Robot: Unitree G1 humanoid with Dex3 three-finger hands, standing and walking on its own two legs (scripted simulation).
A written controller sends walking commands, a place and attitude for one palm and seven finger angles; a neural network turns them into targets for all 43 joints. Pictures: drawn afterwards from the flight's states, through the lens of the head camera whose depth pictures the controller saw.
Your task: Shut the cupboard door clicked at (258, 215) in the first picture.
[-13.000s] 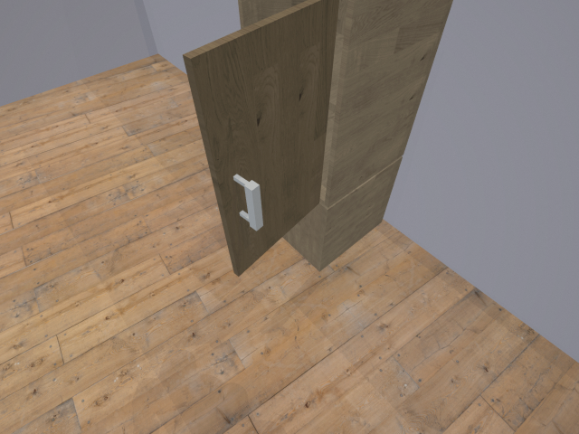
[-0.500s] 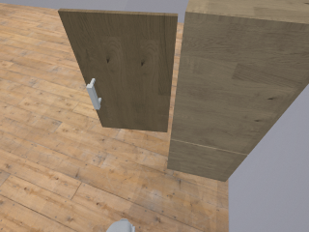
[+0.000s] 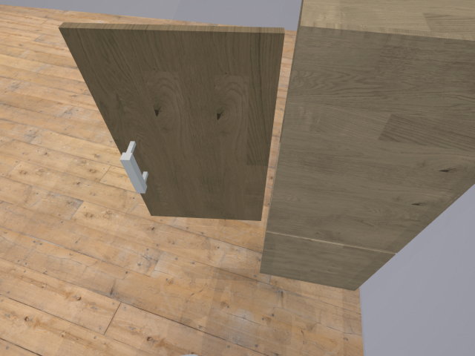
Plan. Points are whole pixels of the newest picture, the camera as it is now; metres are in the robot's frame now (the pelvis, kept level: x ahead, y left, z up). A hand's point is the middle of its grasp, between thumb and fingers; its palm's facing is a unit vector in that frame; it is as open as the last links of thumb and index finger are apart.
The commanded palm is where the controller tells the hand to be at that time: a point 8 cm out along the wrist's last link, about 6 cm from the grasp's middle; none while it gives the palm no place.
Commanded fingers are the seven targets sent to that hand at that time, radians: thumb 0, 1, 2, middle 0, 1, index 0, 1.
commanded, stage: come to a stop and stand still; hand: left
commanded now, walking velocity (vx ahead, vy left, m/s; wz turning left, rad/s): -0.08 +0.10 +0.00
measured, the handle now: (136, 167) +0.50 +0.28 -0.06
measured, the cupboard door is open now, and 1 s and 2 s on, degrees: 98 98 98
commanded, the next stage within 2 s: look again from close up in 0.66 s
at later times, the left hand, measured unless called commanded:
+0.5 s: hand out of the picture +0.02 +0.21 -0.16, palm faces -0.01 -0.97 -0.24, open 7.3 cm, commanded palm none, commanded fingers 0.00 0.90 0.90 -0.20 -0.30 -0.20 -0.30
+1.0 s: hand out of the picture +0.02 +0.19 -0.15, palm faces -0.04 -0.97 -0.23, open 7.4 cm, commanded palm none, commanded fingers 0.00 0.90 0.90 -0.20 -0.30 -0.20 -0.30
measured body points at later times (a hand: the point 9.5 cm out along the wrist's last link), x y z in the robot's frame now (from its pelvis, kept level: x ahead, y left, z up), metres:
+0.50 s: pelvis -0.01 +0.02 +0.00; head +0.01 +0.01 +0.45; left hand +0.02 +0.26 -0.14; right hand +0.02 -0.21 -0.15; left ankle -0.03 +0.12 -0.73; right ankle -0.01 -0.10 -0.73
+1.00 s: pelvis +0.00 +0.01 +0.01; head +0.02 -0.01 +0.46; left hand +0.03 +0.24 -0.14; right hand +0.00 -0.21 -0.16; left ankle -0.03 +0.12 -0.73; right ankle -0.01 -0.10 -0.73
